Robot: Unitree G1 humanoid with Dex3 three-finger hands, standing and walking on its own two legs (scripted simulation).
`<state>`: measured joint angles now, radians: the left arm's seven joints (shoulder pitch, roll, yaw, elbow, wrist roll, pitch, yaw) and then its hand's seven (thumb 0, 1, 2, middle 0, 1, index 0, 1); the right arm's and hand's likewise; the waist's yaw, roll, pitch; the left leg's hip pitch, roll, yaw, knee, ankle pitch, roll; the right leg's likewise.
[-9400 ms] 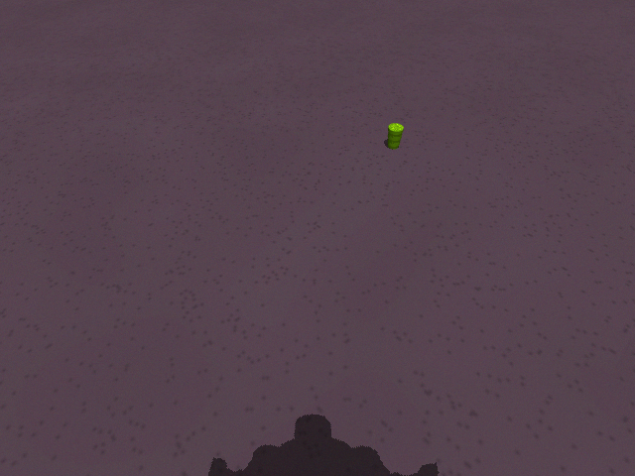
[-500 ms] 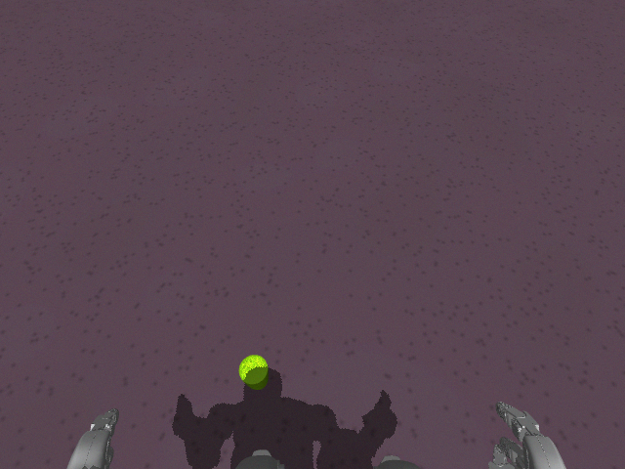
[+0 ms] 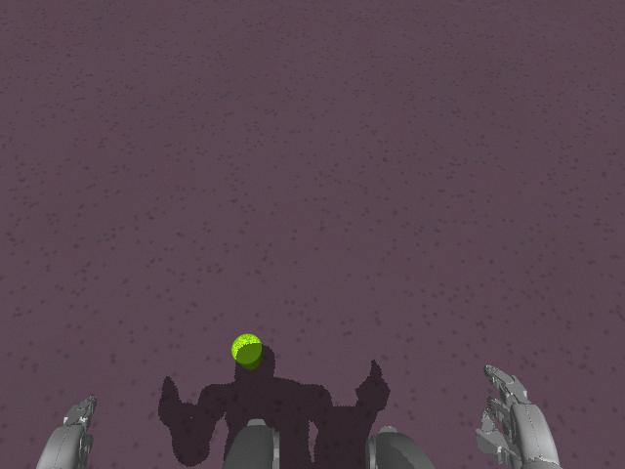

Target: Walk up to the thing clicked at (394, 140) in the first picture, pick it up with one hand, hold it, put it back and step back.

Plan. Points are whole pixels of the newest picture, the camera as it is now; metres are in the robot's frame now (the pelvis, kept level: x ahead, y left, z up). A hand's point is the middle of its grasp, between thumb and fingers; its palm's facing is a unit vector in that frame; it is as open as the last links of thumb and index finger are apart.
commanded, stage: go down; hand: left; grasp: from above
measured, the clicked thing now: (249, 354) +0.42 +0.18 -0.62
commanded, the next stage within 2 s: approach in 1.86 s
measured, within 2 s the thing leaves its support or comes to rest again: neither
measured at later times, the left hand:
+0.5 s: hand (129, 377) +0.28 +0.32 -0.22, palm faces +0.10 -0.97 -0.20, open 17.1 cm
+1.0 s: hand (130, 356) +0.33 +0.35 -0.27, palm faces +0.09 -0.99 -0.12, open 17.0 cm
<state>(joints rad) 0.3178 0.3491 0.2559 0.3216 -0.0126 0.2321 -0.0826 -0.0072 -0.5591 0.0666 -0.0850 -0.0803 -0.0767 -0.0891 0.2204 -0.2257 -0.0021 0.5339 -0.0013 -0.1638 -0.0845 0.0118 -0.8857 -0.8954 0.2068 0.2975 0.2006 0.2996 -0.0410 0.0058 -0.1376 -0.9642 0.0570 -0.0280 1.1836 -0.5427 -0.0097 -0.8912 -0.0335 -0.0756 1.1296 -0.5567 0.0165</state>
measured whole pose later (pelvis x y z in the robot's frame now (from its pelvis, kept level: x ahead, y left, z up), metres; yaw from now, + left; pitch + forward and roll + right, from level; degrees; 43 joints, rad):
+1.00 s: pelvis -0.08 +0.00 -0.25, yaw -5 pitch +34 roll -6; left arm -0.52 0.78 0.74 1.03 -0.18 -0.43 -0.64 -0.01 -0.44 0.10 -0.04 -0.08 -0.04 -0.08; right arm 0.10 -0.33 0.07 0.69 -0.04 -0.16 -0.02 0.01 -0.91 -0.91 0.21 0.30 0.20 0.30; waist -0.08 -0.03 -0.13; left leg -2.02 0.07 -0.10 2.11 -0.68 -0.01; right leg -1.94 -0.02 -0.07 2.06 -0.71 0.01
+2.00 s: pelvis -0.09 +0.00 -0.32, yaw -8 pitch +31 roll -9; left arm -0.65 0.98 0.84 1.11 -0.22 -0.42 -0.76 -0.01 -0.51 0.08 -0.05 -0.08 -0.04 -0.08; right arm 0.09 -0.37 0.17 0.66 -0.06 -0.15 -0.02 0.01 -0.92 -0.91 0.21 0.30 0.20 0.30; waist -0.13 -0.05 -0.03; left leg -2.20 0.06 -0.16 2.33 -0.68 0.00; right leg -2.08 -0.01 -0.11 2.25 -0.70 0.02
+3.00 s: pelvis -0.10 +0.02 -0.40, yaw -16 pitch +13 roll -16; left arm -0.63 0.87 0.63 1.45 -0.18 -1.03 -0.30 -0.02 -0.58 0.03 -0.06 -0.06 -0.06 -0.06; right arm -0.17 -0.39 0.49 0.56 -0.34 -0.02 0.09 0.00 -0.95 -0.91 0.21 0.30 0.20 0.30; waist -0.25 -0.27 0.29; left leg -2.23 0.06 -0.37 2.67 -0.71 -0.01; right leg -2.06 0.07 -0.24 2.44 -0.65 0.06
